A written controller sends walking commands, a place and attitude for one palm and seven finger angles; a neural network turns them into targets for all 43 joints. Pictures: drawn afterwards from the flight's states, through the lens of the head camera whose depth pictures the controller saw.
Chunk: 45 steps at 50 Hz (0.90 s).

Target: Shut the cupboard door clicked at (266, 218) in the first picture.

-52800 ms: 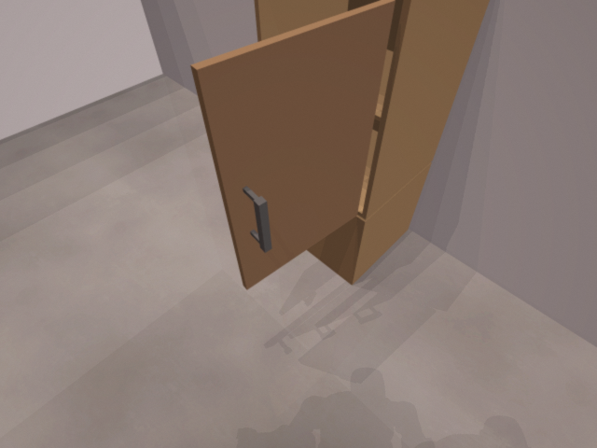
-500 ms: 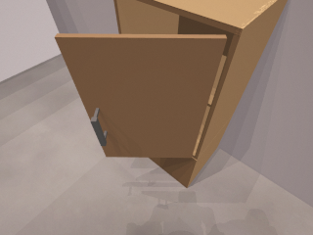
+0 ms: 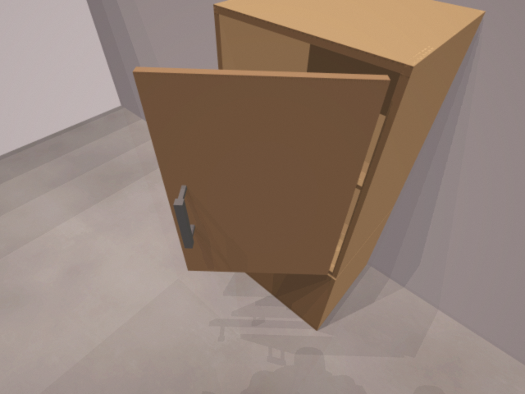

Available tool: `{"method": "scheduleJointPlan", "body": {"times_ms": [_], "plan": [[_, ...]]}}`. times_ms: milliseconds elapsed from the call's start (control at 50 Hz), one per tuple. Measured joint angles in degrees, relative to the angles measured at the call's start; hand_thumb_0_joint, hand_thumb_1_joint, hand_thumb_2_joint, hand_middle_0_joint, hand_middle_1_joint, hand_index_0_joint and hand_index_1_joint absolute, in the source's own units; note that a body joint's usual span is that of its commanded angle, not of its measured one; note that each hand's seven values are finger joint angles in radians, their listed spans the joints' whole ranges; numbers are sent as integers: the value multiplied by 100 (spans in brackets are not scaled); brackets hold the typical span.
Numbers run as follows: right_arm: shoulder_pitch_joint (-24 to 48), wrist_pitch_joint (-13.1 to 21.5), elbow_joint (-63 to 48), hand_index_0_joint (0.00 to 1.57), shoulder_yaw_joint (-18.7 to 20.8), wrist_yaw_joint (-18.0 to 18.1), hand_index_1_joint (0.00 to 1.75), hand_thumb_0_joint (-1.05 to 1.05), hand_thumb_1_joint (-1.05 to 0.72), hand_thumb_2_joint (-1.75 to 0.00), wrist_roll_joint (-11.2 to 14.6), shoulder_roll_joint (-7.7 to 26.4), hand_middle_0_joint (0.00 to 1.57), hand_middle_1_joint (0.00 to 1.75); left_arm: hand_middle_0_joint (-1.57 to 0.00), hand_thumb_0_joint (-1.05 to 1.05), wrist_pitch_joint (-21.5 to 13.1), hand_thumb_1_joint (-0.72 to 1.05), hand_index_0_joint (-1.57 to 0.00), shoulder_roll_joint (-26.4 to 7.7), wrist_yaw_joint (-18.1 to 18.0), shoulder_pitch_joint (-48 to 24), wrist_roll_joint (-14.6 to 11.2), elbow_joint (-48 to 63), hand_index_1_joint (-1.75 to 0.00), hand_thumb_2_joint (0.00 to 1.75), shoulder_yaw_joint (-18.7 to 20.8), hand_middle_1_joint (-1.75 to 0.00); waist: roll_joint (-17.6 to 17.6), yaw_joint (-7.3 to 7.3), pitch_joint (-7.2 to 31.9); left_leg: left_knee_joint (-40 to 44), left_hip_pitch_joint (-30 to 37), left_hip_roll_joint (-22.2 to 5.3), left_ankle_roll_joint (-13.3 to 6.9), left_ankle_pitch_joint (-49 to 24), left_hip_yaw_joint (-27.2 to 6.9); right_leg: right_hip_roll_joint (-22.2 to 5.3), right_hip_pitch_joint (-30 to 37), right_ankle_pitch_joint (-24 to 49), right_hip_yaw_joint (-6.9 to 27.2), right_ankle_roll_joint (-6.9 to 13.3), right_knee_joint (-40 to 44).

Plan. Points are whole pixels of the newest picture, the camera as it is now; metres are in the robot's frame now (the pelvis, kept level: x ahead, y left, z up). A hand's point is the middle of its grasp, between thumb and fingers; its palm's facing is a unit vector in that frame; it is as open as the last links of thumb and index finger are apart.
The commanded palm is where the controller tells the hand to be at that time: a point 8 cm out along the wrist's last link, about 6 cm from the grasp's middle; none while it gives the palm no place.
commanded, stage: come to a stop and stand still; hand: left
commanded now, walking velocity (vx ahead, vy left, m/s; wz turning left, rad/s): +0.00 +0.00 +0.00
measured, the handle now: (186, 218) +0.48 +0.21 -0.07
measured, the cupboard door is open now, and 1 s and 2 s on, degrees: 40 40 40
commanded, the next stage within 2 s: look again from close up in 0.42 s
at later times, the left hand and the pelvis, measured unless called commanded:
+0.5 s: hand out of the picture +0.00 +0.23 -0.16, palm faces -0.03 -0.95 -0.31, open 7.4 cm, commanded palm none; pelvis -0.02 +0.00 +0.01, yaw +0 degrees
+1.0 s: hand out of the picture +0.07 +0.22 -0.15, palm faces -0.03 -0.95 -0.32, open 7.4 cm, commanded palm none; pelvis -0.01 -0.01 +0.01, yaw +1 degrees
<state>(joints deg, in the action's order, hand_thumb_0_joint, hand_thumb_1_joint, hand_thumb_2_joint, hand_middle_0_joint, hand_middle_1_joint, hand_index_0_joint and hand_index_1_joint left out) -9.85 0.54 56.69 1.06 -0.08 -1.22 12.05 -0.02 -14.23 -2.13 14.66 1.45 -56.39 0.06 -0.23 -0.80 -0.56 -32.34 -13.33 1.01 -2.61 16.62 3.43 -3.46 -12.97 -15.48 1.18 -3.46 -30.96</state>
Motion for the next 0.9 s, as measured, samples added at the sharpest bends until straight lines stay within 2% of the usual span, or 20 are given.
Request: {"method": "scheduleJointPlan", "body": {"times_ms": [380, 600, 900], "plan": [[-48, -29, 493, 20, 34, -60, 30, 1, -91, -90, 27, 422, 20, 30, -20, 1, -29, 90, -20, -206, 102, 31, 20, -396, -30, 90, -42, -30, 109, 50, -182, 614, 82, 85, -33, -519, 3, -69, 61, 469, -4, -1, 544], [-5, -18, 720, 20, 27, -75, 30, 1, -91, -90, 39, 488, 20, 30, -20, 1, -60, 90, -20, -323, 121, -206, 12, -531, -30, 90, -27, -30, 65, 97, -229, 790, 126, 73, 6, -619, -18, -56, 84, 535, -26, 19, 666], [299, 36, 807, 20, -27, -76, 30, 1, -91, -90, 50, 529, 20, 30, -20, 0, -113, 90, -20, -315, 123, -580, -5, -521, -30, 90, -55, -30, 31, 114, -232, 1000, 328, 22, 80, -647, -68, -2, 283, 542, -80, 53, 852]]}}
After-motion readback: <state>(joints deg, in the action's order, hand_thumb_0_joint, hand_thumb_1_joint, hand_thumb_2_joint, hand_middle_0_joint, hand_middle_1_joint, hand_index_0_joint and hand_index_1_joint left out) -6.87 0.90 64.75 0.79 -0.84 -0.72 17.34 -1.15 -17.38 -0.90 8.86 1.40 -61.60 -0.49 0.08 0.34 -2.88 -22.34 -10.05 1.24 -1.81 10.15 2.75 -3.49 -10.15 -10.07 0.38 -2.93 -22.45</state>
